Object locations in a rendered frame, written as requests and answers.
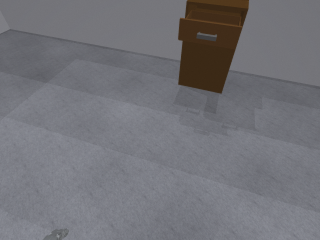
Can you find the handle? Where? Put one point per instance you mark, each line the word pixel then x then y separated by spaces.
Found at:
pixel 204 36

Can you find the robot left hand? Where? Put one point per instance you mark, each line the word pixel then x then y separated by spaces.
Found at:
pixel 57 234

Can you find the cabinet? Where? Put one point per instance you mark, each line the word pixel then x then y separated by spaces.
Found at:
pixel 205 66

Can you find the drawer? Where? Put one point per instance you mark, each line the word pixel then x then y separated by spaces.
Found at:
pixel 226 27

